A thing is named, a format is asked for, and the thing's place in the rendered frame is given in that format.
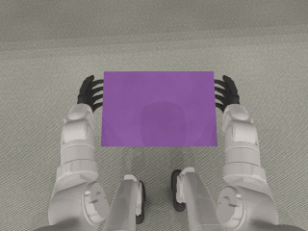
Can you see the right robot forearm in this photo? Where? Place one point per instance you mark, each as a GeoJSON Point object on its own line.
{"type": "Point", "coordinates": [242, 152]}

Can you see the left robot hand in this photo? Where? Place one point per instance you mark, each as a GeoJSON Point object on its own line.
{"type": "Point", "coordinates": [86, 93]}

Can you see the right robot upper arm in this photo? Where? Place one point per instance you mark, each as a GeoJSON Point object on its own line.
{"type": "Point", "coordinates": [243, 209]}

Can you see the right robot hand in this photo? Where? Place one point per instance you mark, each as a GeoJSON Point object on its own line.
{"type": "Point", "coordinates": [229, 92]}

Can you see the robot right foot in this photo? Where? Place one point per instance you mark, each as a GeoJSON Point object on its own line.
{"type": "Point", "coordinates": [178, 206]}

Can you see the left robot forearm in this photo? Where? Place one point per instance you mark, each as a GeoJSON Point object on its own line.
{"type": "Point", "coordinates": [78, 163]}

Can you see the left robot upper arm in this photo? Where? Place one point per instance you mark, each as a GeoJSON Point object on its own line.
{"type": "Point", "coordinates": [78, 208]}

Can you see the robot left thigh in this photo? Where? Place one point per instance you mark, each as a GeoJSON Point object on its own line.
{"type": "Point", "coordinates": [122, 213]}

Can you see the carton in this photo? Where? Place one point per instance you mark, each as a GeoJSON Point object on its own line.
{"type": "Point", "coordinates": [159, 108]}

